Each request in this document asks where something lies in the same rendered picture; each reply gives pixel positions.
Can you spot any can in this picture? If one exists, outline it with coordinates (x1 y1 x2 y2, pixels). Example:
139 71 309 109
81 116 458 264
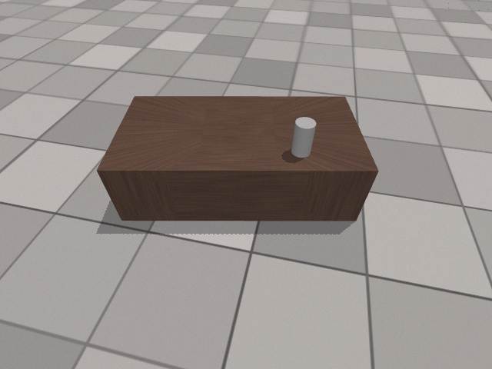
291 117 316 158

